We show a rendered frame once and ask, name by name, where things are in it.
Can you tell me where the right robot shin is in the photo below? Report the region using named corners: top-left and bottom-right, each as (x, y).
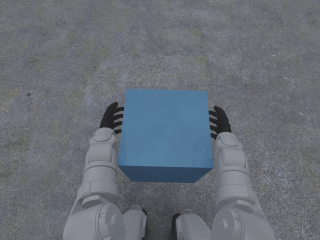
top-left (177, 209), bottom-right (193, 240)

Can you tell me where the right robot hand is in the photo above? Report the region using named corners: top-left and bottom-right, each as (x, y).
top-left (208, 105), bottom-right (232, 140)

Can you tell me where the robot left forearm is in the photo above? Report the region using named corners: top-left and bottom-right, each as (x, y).
top-left (63, 127), bottom-right (119, 240)

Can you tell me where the robot left upper arm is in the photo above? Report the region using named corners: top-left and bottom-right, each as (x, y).
top-left (63, 202), bottom-right (127, 240)

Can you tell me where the right robot thigh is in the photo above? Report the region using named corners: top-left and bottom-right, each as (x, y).
top-left (176, 213), bottom-right (211, 240)

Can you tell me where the left robot hand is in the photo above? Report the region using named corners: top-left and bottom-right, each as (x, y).
top-left (99, 102), bottom-right (124, 134)

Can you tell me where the carton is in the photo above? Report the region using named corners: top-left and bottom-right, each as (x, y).
top-left (117, 88), bottom-right (214, 183)

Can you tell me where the robot right forearm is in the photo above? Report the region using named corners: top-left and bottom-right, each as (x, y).
top-left (214, 132), bottom-right (269, 224)

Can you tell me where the robot right upper arm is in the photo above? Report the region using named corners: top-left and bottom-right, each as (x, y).
top-left (210, 206), bottom-right (275, 240)

